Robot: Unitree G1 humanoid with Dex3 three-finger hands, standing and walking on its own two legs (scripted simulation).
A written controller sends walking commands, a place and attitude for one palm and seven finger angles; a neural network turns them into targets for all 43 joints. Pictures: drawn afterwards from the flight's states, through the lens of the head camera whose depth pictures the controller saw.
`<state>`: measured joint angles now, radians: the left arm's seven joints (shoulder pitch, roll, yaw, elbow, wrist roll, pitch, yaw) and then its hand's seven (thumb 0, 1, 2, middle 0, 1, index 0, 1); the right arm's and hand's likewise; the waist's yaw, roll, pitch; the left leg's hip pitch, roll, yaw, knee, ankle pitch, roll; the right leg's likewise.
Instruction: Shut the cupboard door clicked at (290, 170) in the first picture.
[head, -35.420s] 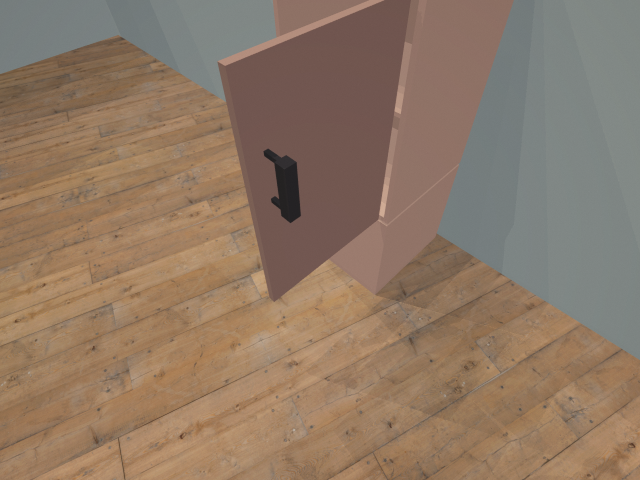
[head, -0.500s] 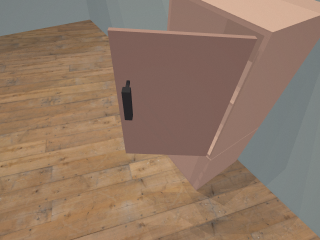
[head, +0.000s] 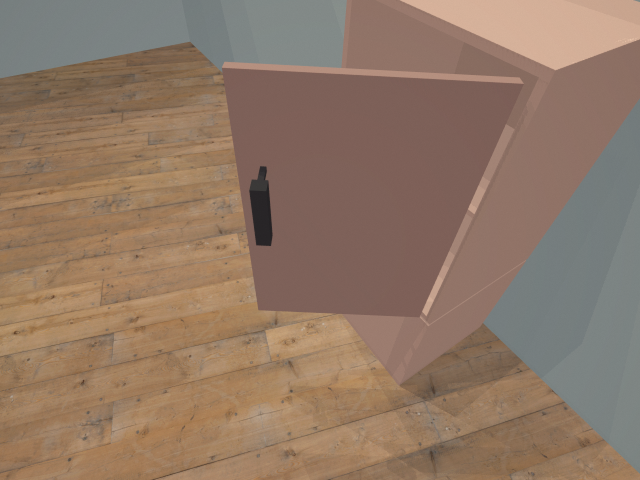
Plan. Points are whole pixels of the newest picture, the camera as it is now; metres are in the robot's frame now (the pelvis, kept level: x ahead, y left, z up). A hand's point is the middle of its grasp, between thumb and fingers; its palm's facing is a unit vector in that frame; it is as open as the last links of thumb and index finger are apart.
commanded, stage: look again from close up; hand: left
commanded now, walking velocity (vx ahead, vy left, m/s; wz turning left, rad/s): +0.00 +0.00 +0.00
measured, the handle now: (263, 205) +0.52 +0.13 +0.03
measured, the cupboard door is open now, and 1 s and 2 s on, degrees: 55 55 55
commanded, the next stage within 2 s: shuffle to correct the standing spot in 0.32 s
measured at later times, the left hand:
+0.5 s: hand out of the picture +0.02 +0.16 -0.17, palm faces +0.00 -0.98 -0.18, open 7.4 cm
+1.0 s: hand out of the picture +0.05 +0.08 -0.18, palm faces +0.08 -0.99 -0.14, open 7.4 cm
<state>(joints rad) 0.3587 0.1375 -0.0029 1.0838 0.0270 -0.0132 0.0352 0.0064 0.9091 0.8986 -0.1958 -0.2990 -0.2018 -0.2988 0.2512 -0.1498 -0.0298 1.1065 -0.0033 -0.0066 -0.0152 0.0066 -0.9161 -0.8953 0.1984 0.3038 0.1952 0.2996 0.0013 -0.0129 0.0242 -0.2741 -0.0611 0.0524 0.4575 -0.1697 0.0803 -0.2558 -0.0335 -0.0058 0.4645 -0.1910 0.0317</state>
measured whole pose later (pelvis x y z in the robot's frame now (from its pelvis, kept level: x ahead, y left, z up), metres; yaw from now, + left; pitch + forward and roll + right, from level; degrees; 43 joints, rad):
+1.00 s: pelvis +0.08 -0.06 +0.00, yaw +1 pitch -1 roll -1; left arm 0.36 0.09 0.01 1.08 0.02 -0.02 0.04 0.01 0.91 0.90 -0.20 -0.30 -0.20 -0.30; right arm 0.24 -0.16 -0.04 1.12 0.00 0.00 -0.04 0.00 -0.91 -0.90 0.20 0.30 0.19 0.30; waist 0.01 0.01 0.06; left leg -0.33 0.04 0.06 0.65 -0.33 -0.02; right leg -0.14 0.03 -0.11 0.48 -0.33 -0.06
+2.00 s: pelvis +0.02 +0.00 +0.00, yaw +1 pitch -1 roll -2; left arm 0.43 0.16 0.00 1.03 0.03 0.01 0.04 0.01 0.91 0.90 -0.20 -0.30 -0.20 -0.30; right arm 0.28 -0.16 -0.04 1.03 -0.01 0.02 -0.01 0.01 -0.91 -0.90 0.20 0.30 0.20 0.30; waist 0.00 0.00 0.01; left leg -0.33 -0.05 0.10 0.45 -0.12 0.09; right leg -0.22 -0.04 -0.05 0.49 -0.25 0.02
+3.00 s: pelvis -0.10 +0.13 +0.00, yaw +1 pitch -1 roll -2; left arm 0.26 0.26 0.07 0.97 0.03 0.04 0.00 0.01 0.91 0.90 -0.19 -0.30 -0.20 -0.30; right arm 0.32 -0.12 -0.03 1.04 -0.03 0.02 -0.02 0.00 -0.90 -0.90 0.20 0.30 0.20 0.30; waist -0.01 -0.05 0.02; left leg -0.32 -0.03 0.00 0.50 -0.17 0.06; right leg -0.45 0.02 0.02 1.06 -0.35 0.01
